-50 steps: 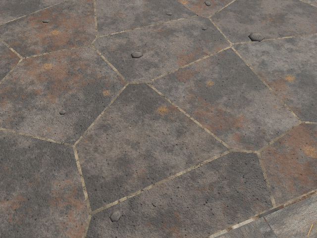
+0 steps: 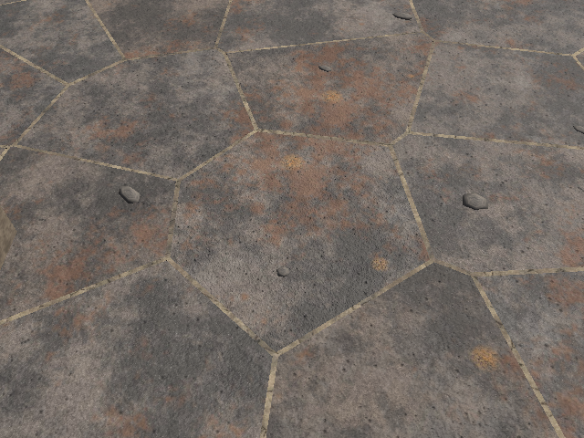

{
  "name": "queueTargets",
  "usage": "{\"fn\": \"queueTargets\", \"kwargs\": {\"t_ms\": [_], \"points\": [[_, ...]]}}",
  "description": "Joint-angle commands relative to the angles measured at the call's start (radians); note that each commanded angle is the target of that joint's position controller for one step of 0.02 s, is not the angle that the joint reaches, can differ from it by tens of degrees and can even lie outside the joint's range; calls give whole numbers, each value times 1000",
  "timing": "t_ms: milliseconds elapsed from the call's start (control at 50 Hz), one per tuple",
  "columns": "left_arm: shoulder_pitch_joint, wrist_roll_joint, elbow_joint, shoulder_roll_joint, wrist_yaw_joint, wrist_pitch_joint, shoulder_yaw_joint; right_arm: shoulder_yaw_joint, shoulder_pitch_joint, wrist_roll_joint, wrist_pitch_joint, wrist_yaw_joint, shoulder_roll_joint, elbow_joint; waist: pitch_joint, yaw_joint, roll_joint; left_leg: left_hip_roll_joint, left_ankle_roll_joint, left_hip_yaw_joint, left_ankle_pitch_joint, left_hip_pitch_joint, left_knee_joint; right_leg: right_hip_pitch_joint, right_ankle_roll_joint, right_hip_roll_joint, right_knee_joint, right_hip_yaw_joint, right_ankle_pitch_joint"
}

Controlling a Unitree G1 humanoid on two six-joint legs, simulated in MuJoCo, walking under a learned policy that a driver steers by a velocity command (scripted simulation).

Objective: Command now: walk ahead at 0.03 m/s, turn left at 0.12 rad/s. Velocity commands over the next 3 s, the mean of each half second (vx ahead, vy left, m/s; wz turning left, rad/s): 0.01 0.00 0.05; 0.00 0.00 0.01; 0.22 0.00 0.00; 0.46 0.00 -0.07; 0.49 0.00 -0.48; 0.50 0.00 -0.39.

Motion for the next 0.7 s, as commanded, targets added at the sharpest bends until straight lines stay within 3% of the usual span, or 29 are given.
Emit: {"fn": "queueTargets", "kwargs": {"t_ms": [20,40,80,180,700], "points": [[-40,-4,-54,143,-6,-13,31,-28,30,-3,11,4,-95,-42,-99,-22,-156,54,8,-25,176,102,-92,65,-67,-138,-112,156,179],[-19,-2,-57,144,-11,-15,31,-36,21,0,12,5,-123,-29,-76,12,-80,51,36,-30,160,68,-68,64,-43,-94,-113,107,103],[-43,-1,-52,139,-12,-18,29,-29,24,-1,4,8,-90,-23,-67,-3,-76,58,53,-39,155,43,-89,90,-28,-77,-82,78,101],[-33,-8,-33,120,-3,-8,26,-29,22,0,-17,2,-87,2,-68,12,-15,66,47,-48,221,27,-99,140,-32,-63,-35,56,193],[-7,-14,193,114,25,15,31,-18,64,8,-39,-18,-61,198,4,12,-28,49,35,-14,167,42,-156,151,-13,-36,-92,43,116]]}}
